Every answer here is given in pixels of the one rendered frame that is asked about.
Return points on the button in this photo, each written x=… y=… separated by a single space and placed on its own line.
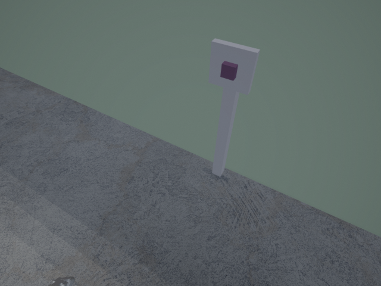
x=229 y=70

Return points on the panel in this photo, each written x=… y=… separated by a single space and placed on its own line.
x=246 y=57

